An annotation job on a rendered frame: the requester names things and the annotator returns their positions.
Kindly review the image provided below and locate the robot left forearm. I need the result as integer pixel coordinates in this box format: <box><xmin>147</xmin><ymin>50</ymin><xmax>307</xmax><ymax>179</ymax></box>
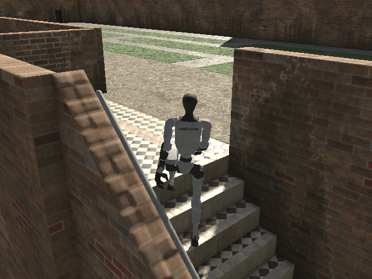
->
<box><xmin>156</xmin><ymin>142</ymin><xmax>169</xmax><ymax>173</ymax></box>

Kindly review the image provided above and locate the left robot hand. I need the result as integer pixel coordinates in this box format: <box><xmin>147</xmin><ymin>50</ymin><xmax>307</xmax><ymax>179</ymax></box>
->
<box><xmin>155</xmin><ymin>172</ymin><xmax>169</xmax><ymax>189</ymax></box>

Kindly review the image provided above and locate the left robot shin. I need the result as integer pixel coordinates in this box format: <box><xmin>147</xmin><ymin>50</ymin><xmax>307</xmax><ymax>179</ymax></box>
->
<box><xmin>169</xmin><ymin>171</ymin><xmax>176</xmax><ymax>184</ymax></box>

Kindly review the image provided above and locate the robot right upper arm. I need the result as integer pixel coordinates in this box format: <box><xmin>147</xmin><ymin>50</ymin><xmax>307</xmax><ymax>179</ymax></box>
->
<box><xmin>199</xmin><ymin>119</ymin><xmax>212</xmax><ymax>149</ymax></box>

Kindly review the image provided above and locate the robot right thigh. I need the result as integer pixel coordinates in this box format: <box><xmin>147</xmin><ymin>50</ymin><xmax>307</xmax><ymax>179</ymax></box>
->
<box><xmin>191</xmin><ymin>164</ymin><xmax>204</xmax><ymax>209</ymax></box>

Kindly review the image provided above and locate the robot left upper arm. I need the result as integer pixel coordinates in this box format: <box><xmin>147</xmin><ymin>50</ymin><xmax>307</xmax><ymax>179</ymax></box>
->
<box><xmin>163</xmin><ymin>117</ymin><xmax>177</xmax><ymax>151</ymax></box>

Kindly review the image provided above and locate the robot right forearm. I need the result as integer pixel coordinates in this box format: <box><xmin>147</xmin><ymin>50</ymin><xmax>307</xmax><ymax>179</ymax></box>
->
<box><xmin>197</xmin><ymin>143</ymin><xmax>209</xmax><ymax>152</ymax></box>

